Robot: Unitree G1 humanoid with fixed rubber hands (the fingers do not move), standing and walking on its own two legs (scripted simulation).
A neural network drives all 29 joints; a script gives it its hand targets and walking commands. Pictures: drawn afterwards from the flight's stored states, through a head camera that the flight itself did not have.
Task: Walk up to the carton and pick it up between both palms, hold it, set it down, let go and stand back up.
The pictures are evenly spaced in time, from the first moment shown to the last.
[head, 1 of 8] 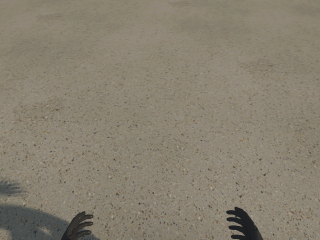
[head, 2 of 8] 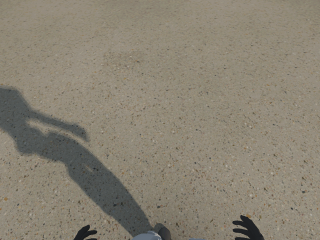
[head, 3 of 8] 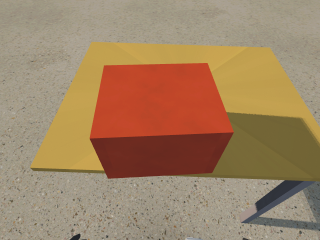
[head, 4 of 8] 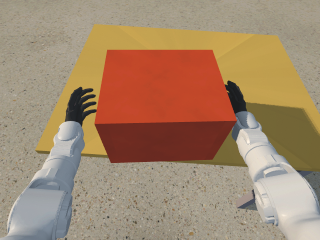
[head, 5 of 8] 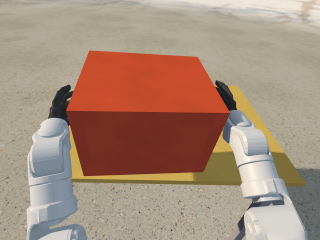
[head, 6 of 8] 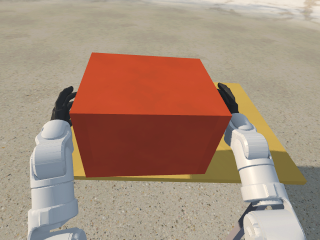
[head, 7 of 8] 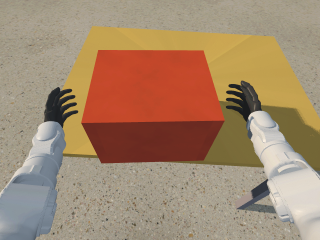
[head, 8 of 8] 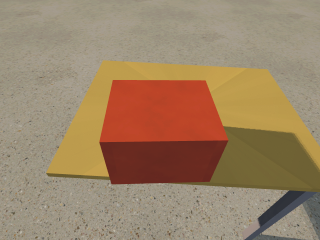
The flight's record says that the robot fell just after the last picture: no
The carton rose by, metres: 0.17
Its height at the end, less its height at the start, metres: +0.00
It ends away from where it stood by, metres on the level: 0.02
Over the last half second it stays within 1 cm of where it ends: yes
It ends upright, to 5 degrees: yes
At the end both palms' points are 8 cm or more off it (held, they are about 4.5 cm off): yes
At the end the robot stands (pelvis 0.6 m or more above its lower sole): yes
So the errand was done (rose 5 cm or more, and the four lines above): yes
